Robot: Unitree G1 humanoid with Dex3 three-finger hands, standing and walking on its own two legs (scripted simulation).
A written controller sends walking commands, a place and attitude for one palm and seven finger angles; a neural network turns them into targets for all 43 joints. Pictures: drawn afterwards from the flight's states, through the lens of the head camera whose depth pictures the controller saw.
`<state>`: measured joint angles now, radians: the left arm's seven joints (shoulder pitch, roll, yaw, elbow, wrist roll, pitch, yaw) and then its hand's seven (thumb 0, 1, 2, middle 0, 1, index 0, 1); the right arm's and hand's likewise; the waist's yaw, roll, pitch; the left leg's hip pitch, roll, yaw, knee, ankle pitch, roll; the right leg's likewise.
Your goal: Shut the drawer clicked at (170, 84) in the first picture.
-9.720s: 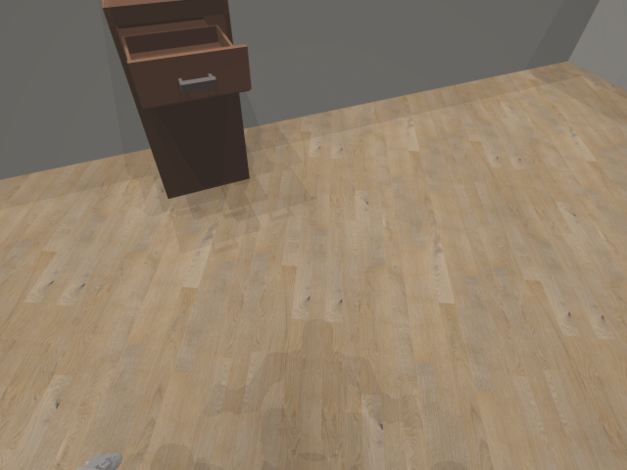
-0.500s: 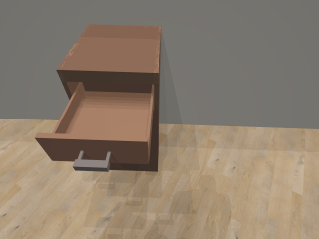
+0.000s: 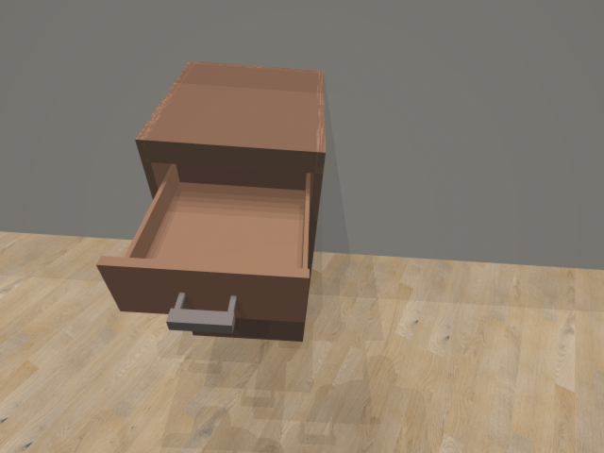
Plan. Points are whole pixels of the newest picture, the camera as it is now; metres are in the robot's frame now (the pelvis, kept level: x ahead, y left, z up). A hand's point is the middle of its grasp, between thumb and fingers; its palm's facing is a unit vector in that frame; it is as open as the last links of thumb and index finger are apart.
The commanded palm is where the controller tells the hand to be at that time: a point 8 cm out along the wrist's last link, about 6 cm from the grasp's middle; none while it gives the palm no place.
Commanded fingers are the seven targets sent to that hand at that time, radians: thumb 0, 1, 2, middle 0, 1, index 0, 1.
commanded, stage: look again from close up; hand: left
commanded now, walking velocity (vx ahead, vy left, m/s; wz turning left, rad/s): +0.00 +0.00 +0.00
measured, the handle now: (204, 310) +0.37 +0.19 -0.08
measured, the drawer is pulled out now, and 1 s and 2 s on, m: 0.29 0.29 0.29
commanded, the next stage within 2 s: shuffle to correct the standing spot in 0.12 s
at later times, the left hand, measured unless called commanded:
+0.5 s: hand out of the picture -0.04 +0.17 -0.18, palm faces +0.02 -0.99 -0.15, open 7.4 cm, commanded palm none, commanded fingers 0.00 0.90 0.90 -0.20 -0.30 -0.20 -0.30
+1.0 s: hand out of the picture +0.05 +0.13 -0.17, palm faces +0.04 -0.99 -0.14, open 7.3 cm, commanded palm none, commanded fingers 0.00 0.90 0.90 -0.20 -0.30 -0.20 -0.30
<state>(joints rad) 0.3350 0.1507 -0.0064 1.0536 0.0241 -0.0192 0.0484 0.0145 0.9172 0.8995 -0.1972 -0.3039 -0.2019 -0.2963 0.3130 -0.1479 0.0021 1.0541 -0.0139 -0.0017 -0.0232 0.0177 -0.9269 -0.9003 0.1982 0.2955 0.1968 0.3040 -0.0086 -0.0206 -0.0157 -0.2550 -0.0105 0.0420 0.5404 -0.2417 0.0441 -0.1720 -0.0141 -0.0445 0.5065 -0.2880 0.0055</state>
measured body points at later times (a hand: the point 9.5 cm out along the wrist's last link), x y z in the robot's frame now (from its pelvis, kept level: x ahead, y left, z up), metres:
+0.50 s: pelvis +0.01 +0.01 +0.00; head +0.00 +0.02 +0.45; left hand -0.04 +0.22 -0.16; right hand +0.00 -0.21 -0.15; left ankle +0.03 +0.09 -0.73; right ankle -0.01 -0.13 -0.73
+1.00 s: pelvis +0.07 -0.01 +0.01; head +0.07 +0.00 +0.46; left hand +0.05 +0.18 -0.16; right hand +0.08 -0.24 -0.14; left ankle +0.04 +0.08 -0.73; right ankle +0.00 -0.13 -0.72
